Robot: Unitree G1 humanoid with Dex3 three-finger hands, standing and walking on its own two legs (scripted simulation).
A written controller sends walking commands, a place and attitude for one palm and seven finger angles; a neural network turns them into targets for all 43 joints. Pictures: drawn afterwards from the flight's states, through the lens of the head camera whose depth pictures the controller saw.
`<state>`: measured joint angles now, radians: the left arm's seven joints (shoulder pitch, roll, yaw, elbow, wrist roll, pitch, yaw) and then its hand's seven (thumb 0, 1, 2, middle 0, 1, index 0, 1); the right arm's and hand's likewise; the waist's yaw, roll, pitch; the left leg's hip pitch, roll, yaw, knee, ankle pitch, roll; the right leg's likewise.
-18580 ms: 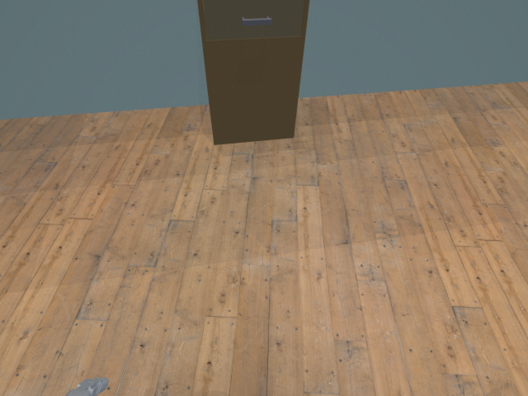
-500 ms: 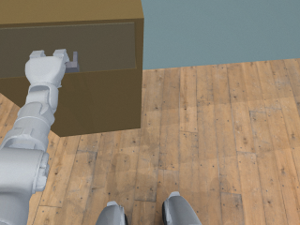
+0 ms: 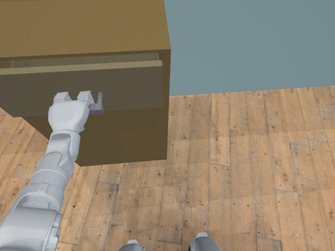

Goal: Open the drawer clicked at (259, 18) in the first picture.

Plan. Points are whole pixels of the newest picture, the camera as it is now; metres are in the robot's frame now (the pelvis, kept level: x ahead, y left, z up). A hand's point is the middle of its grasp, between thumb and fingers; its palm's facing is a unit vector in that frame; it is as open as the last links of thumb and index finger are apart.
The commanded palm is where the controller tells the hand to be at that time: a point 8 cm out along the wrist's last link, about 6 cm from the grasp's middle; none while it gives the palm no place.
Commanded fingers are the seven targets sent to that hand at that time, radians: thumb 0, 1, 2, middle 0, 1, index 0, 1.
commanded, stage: pull the drawer open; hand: left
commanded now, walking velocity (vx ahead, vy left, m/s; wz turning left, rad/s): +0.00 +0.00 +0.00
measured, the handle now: (77, 103) +0.49 +0.23 +0.00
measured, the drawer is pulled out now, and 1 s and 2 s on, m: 0.04 0.17 0.28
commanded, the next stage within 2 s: none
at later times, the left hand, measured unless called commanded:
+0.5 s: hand (75, 150) +0.36 +0.23 -0.02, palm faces -0.03 -0.03 -1.00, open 5.5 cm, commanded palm +0.33 +0.22 +0.02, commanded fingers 0.00 0.90 0.90 -0.40 -1.35 -0.40 -1.35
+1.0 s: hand (73, 171) +0.31 +0.22 -0.02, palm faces -0.03 -0.04 -1.00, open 5.5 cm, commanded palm +0.27 +0.22 +0.02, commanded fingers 0.00 0.90 0.90 -0.40 -1.35 -0.40 -1.35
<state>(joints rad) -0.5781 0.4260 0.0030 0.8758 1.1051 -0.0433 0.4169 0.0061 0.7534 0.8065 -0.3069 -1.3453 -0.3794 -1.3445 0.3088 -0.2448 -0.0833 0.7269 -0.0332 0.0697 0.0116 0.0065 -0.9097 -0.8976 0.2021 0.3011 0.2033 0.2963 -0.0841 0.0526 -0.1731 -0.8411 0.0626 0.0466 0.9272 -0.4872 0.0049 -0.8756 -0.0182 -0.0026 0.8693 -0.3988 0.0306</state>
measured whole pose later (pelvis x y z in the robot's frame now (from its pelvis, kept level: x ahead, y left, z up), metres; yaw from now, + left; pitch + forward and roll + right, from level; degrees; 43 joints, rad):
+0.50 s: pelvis -0.01 -0.01 +0.01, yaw +1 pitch +18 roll -1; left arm -0.35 0.36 -0.04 0.70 1.12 -0.01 0.46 0.01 0.74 0.82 -0.31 -1.35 -0.40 -1.34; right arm 0.24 -0.24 -0.07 0.70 -0.03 0.07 -0.01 0.01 -0.91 -0.90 0.20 0.30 0.20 0.30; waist -0.04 0.04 -0.16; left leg -0.73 0.05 0.04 0.88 -0.47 -0.01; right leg -0.77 -0.02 -0.01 0.84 -0.39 0.02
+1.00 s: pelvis -0.02 -0.01 +0.01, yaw +0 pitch +15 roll +0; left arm -0.17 0.33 -0.06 0.57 1.10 0.02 0.48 0.01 0.74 0.80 -0.31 -1.35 -0.41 -1.34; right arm 0.22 -0.24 -0.07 0.69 -0.02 0.03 -0.02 0.01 -0.91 -0.90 0.20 0.30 0.20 0.30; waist -0.03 0.04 -0.15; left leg -0.69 0.05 0.05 0.87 -0.45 -0.01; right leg -0.74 -0.02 0.00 0.85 -0.38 0.01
